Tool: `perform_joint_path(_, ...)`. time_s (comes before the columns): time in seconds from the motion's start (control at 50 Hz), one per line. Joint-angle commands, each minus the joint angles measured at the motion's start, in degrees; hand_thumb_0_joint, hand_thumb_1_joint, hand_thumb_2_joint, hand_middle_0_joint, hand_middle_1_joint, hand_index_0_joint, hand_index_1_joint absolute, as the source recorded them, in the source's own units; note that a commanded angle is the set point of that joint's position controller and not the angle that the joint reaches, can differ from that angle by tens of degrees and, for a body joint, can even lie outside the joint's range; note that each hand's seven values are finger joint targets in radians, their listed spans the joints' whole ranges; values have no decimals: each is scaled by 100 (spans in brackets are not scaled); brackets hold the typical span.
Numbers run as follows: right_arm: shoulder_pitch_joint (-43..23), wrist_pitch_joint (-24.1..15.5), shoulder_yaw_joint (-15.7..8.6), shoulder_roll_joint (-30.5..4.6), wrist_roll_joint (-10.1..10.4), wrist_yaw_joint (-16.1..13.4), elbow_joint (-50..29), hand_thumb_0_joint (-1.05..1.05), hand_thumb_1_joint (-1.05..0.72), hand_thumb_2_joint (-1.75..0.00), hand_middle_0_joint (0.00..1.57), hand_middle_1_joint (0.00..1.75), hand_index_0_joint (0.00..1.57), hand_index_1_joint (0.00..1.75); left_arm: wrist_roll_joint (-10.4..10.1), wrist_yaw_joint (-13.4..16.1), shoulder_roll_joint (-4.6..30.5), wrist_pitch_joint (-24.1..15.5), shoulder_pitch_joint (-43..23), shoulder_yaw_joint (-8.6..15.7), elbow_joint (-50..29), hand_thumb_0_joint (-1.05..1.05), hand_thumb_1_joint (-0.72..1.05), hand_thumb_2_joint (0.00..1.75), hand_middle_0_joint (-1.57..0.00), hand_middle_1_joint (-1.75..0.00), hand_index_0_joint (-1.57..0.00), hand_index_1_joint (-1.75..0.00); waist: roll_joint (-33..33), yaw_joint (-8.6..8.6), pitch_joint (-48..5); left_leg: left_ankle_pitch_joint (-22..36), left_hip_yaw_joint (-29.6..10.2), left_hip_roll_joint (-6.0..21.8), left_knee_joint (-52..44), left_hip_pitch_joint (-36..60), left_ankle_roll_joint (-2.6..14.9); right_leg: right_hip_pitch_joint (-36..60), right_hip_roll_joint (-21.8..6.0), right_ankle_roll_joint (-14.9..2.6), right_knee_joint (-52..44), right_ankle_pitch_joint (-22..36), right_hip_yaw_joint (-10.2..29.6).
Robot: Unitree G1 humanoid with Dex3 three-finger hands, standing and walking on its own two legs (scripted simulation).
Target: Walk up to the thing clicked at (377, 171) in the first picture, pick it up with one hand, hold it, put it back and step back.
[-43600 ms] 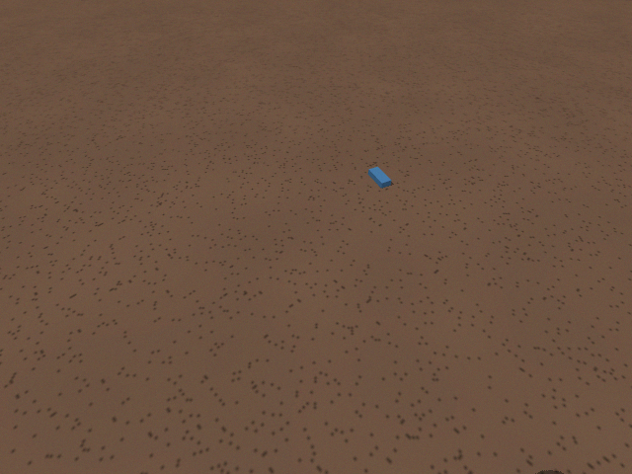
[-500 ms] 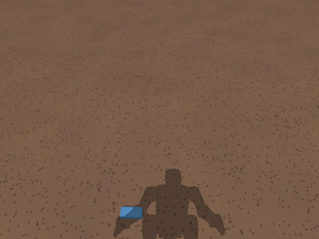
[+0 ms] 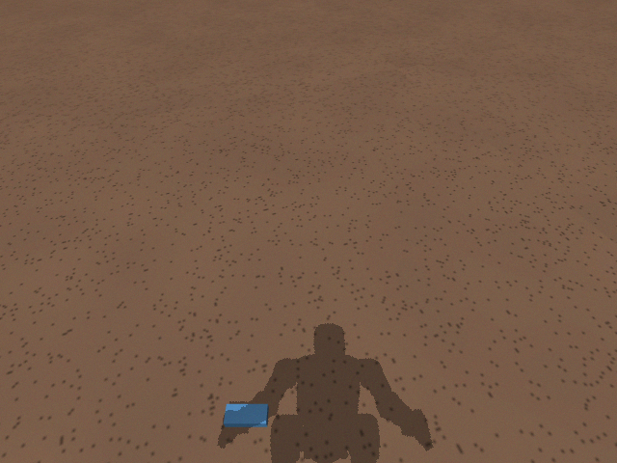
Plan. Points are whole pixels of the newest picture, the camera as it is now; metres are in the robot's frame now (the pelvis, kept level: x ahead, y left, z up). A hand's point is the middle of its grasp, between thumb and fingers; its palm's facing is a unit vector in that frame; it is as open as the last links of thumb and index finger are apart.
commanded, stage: stand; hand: left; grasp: from above
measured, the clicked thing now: (246, 415) +0.44 +0.23 -0.77
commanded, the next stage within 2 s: step back in 1.06 s
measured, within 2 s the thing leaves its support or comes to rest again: neither
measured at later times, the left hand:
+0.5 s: hand out of the picture +0.08 +0.24 -0.16, palm faces +0.00 -0.94 -0.34, open 7.4 cm
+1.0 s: hand out of the picture +0.08 +0.24 -0.15, palm faces -0.02 -0.94 -0.35, open 7.4 cm
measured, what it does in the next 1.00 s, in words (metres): stands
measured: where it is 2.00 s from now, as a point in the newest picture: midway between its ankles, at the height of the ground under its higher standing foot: outside the picture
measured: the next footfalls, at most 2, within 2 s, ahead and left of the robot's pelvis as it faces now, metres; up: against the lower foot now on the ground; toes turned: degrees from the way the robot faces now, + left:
right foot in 1.82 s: -0.11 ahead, -0.09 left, +0.00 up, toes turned -4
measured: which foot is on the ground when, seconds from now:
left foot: down 0.00-1.00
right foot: down 0.00-1.00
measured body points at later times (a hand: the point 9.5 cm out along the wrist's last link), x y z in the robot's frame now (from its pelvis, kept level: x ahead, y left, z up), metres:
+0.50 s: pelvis +0.00 +0.00 +0.00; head +0.01 -0.01 +0.45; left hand +0.08 +0.29 -0.13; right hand +0.07 -0.30 -0.14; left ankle +0.00 +0.12 -0.75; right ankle +0.01 -0.11 -0.75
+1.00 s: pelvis +0.01 -0.01 +0.00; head +0.01 -0.02 +0.45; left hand +0.09 +0.29 -0.13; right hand +0.07 -0.30 -0.14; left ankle +0.00 +0.12 -0.75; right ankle +0.01 -0.11 -0.75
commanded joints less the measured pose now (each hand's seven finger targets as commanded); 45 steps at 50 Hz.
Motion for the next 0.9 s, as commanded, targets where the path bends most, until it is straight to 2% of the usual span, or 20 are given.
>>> perform_joint_path(0.0,-175,-119,-211,-1078,0,-87,-281,0,-90,-90,20,30,20,30,-25,73,1172,-94,-229,216,-298,0,90,90,-20,-30,-20,-30,-97,42,-253,422,-522,644,-340,-119,148,-87,-706,-59,-339,479,633)
perform_joint_path(0.04,-194,-131,-210,-1097,8,-79,-300,0,-90,-90,20,30,20,30,-26,58,1187,-105,-218,210,-300,0,90,90,-20,-30,-20,-30,-119,32,-260,448,-518,659,-333,-87,151,-80,-712,-59,-341,459,645)
perform_joint_path(0.06,-244,-132,-221,-1113,4,-80,-323,0,-90,-90,20,30,20,30,-21,63,1182,-114,-236,216,-318,0,90,90,-20,-30,-20,-30,-92,20,-402,619,-492,678,-263,28,165,-65,-732,-69,-319,684,647)
perform_joint_path(0.26,-205,-130,-208,-1141,6,-58,-309,0,-90,-90,20,30,20,30,-46,57,1279,-147,-311,215,-366,0,90,90,-20,-30,-20,-30,-150,-13,-425,667,-469,681,-271,-25,163,37,-757,-58,-312,905,657)
perform_joint_path(0.38,-257,-127,-200,-1181,12,-48,-299,0,-90,-90,20,30,20,30,-50,42,1272,-138,-265,195,-352,0,90,90,-20,-30,-20,-30,-145,26,-282,425,-498,681,-343,-77,163,-89,-708,-46,-377,540,656)
perform_joint_path(0.44,-249,-132,-196,-1186,16,-46,-312,0,-90,-90,20,30,20,30,-49,40,1316,-138,-284,205,-379,0,90,90,-20,-30,-20,-30,-88,5,-362,488,-475,693,-340,-38,159,-63,-726,-76,-336,715,670)
perform_joint_path(0.58,-255,-138,-179,-1193,20,-33,-311,0,-90,-90,20,30,20,30,-59,19,1336,-134,-242,191,-350,0,90,90,-20,-30,-20,-30,-111,13,-295,341,-488,696,-378,-45,156,-146,-705,-75,-352,478,677)
perform_joint_path(0.66,-246,-148,-164,-1196,19,-27,-307,0,-90,-90,20,30,20,30,-66,10,1335,-151,-216,176,-366,0,90,90,-20,-30,-20,-30,-116,16,-357,454,-470,694,-362,-1,156,-126,-717,-71,-342,717,701)
perform_joint_path(0.68,-201,-148,-172,-1221,23,-34,-328,0,-90,-90,20,30,20,30,-64,17,1387,-156,-268,197,-395,0,90,90,-20,-30,-20,-30,-120,-27,-433,537,-442,715,-345,30,171,-52,-754,-99,-296,848,727)
perform_joint_path(0.74,-212,-146,-173,-1205,27,-39,-329,0,-90,-90,20,30,20,30,-71,22,1386,-143,-274,185,-392,0,90,90,-20,-30,-20,-30,-134,-25,-447,697,-448,712,-340,76,137,-63,-724,-90,-262,895,684)
perform_joint_path(0.8,-239,-145,-170,-1257,21,-34,-321,0,-90,-90,20,30,20,30,-73,12,1375,-148,-227,167,-391,0,90,90,-20,-30,-20,-30,-95,-15,-395,566,-445,719,-316,50,151,-105,-733,-88,-301,801,710)
perform_joint_path(0.88,-212,-143,-175,-1269,30,-29,-329,0,-90,-90,20,30,20,30,-69,21,1381,-164,-246,153,-413,0,90,90,-20,-30,-20,-30,-120,-36,-526,739,-433,742,-268,122,159,-40,-760,-88,-264,1049,699)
